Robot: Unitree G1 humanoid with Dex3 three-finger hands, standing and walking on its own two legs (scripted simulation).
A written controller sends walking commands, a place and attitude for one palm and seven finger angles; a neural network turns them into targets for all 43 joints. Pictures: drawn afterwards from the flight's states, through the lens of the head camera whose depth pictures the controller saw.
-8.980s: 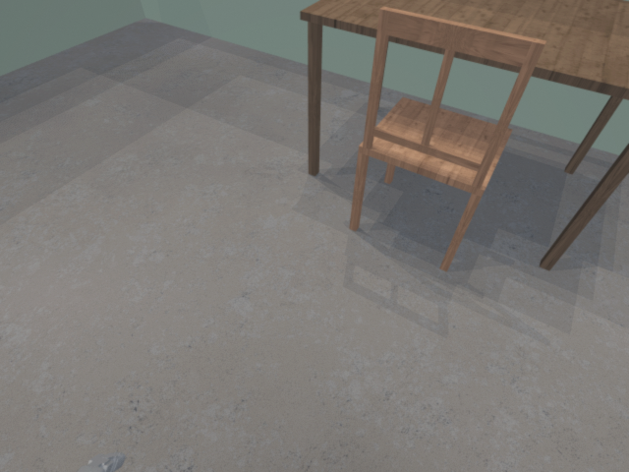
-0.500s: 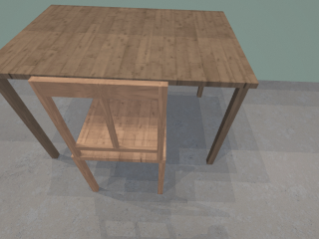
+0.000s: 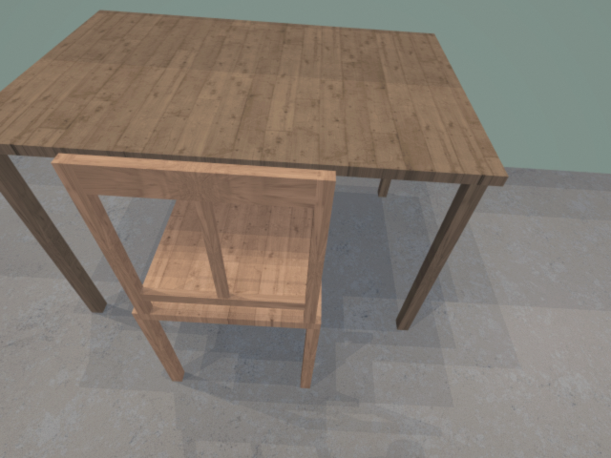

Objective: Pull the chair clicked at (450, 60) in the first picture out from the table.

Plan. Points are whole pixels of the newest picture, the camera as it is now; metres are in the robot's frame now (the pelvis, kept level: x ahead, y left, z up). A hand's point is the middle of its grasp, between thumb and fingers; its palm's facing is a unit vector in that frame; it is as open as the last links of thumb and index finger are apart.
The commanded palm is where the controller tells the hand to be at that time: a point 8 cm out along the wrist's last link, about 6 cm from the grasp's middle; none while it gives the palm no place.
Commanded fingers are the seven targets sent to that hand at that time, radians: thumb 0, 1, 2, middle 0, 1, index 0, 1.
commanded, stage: come to a stop and stand still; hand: left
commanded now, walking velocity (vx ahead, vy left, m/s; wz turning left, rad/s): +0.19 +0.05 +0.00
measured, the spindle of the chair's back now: (214, 253) +0.48 +0.21 -0.09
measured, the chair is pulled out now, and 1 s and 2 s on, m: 0.00 0.00 0.00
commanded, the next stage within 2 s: look again from close up in 1.02 s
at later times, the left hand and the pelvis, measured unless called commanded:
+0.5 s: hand out of the picture +0.07 +0.19 -0.17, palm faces +0.07 -0.97 -0.25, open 7.3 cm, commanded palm none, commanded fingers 0.00 0.90 0.90 -0.20 -0.30 -0.20 -0.30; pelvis +0.05 +0.00 +0.00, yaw +0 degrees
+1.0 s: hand out of the picture +0.04 +0.19 -0.16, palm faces -0.02 -0.97 -0.23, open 7.4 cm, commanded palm none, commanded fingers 0.00 0.90 0.90 -0.20 -0.30 -0.20 -0.30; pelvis +0.01 +0.01 +0.01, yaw -2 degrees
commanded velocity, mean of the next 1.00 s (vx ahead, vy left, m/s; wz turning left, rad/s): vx -0.05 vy -0.01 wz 0.00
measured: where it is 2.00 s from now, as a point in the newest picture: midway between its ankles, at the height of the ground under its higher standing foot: outside the picture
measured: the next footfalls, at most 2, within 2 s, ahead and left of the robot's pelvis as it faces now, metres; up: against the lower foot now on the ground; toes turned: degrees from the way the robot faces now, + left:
none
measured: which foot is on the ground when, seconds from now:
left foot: down 0.00-1.00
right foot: down 0.00-1.00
